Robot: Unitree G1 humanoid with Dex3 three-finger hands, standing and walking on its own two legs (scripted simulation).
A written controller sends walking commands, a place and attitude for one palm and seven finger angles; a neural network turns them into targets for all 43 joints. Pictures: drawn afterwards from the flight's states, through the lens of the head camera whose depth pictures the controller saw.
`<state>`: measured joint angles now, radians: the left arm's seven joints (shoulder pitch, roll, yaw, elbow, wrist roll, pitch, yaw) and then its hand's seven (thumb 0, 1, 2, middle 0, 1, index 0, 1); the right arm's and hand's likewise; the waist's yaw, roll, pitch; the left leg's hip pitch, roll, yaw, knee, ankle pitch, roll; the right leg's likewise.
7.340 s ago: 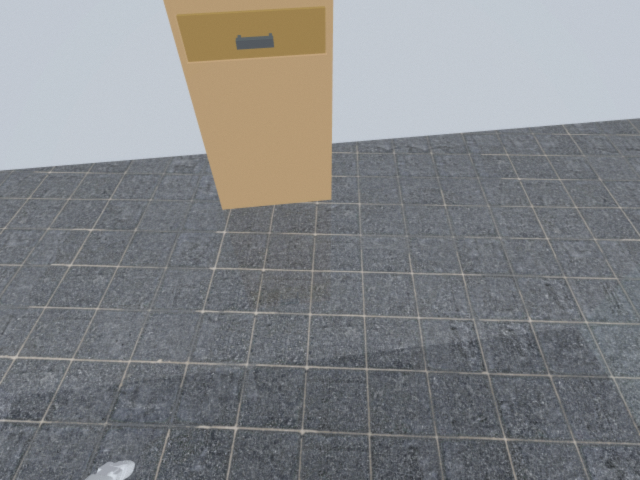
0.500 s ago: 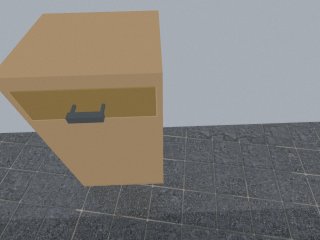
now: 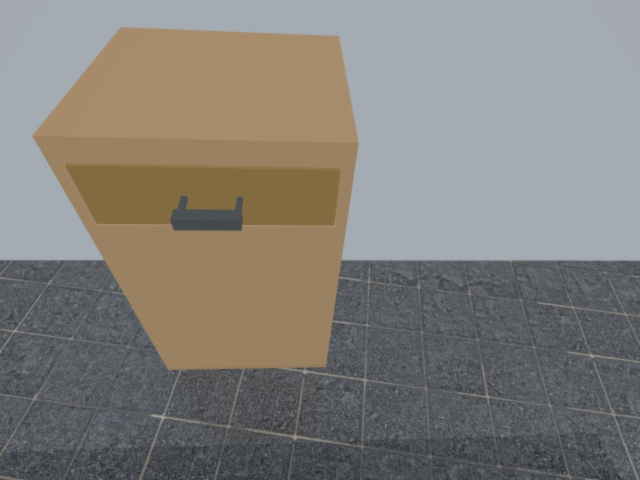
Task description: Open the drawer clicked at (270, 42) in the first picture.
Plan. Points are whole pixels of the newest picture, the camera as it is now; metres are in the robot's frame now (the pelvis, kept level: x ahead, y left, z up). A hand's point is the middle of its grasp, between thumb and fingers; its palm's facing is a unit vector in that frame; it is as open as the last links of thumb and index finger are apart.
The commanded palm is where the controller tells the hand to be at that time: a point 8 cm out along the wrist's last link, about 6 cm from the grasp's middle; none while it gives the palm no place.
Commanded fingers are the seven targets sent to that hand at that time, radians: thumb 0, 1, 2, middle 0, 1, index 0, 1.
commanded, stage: raise the hand with hooked fingers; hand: left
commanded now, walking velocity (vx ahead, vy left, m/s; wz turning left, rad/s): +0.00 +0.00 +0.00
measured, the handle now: (209, 210) +0.54 +0.23 -0.01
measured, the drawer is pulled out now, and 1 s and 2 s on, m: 0.00 0.00 0.00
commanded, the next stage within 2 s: relax the arm and regain balance in 0.10 s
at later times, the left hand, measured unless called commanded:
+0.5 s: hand out of the picture +0.12 +0.17 -0.15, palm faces -0.11 -0.96 -0.24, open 15.4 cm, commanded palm none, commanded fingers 0.00 -0.50 0.30 -0.15 -0.30 -0.15 -0.30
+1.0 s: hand out of the picture +0.12 +0.22 -0.15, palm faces +0.01 -0.96 -0.29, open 16.4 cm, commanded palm none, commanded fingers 0.00 -0.50 0.30 -0.15 -0.30 -0.15 -0.30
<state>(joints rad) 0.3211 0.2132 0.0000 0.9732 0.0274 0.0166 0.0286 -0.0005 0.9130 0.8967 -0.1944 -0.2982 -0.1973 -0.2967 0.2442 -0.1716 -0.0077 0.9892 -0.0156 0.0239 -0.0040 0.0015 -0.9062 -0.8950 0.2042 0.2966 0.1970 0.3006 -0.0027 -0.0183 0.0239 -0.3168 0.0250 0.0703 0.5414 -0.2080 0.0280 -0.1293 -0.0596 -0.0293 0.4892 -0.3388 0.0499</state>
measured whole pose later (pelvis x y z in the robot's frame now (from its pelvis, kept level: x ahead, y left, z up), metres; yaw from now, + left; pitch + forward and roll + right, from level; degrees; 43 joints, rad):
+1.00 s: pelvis +0.02 +0.00 +0.00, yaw +0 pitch +1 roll +0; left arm 0.16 0.27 0.03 0.98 0.01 -0.01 0.02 0.08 -0.53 0.28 -0.15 -0.30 -0.15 -0.30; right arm 0.18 -0.21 0.01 1.00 -0.02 -0.01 0.00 0.00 -0.90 -0.90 0.20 0.30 0.20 0.30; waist -0.03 0.00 0.00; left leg -0.32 0.02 0.10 0.53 -0.23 0.02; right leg -0.18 0.01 0.06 0.51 -0.36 0.01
